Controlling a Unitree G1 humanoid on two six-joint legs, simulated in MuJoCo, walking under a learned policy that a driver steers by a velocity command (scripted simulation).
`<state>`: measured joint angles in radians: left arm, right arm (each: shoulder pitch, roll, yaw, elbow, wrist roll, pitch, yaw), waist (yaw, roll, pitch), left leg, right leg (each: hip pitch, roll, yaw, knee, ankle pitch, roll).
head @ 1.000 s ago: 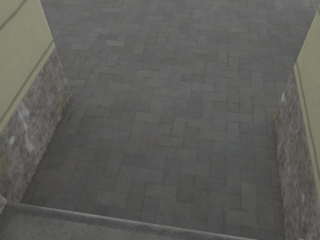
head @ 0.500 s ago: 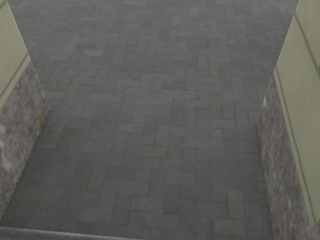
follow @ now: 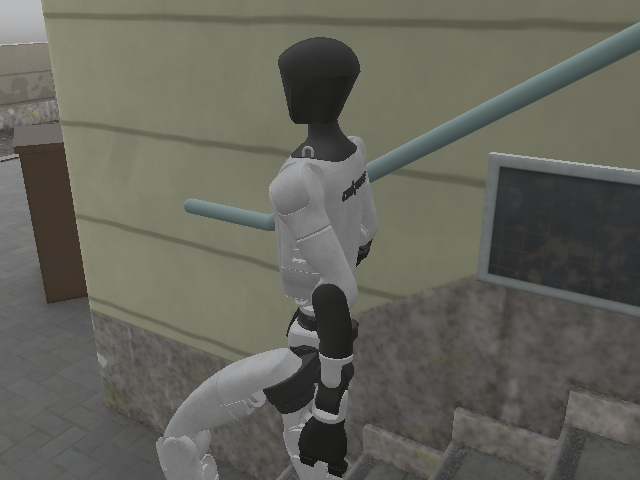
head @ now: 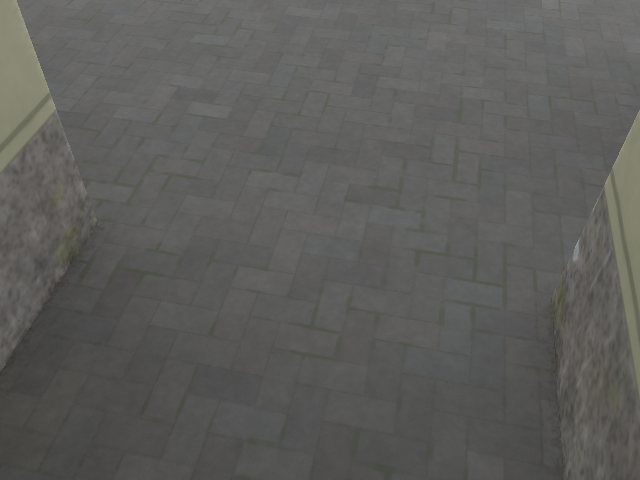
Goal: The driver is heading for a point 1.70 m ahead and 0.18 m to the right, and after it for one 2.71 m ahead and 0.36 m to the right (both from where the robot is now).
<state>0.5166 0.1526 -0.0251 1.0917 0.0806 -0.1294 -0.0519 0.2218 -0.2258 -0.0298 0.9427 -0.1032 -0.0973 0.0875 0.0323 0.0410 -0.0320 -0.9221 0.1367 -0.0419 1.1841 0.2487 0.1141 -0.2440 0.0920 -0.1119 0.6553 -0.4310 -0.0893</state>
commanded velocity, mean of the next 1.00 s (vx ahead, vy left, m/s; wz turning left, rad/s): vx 0.50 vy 0.00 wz -0.03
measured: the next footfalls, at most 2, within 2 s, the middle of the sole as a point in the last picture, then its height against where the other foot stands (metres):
left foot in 0.32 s outside the picture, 0.17 m lower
right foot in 0.72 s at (360, 477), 0.17 m lower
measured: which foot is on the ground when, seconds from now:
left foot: up 0.00-0.30, down 0.32-0.72, up 0.74-1.00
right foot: down 0.00-0.32, up 0.34-0.70, down 0.72-1.00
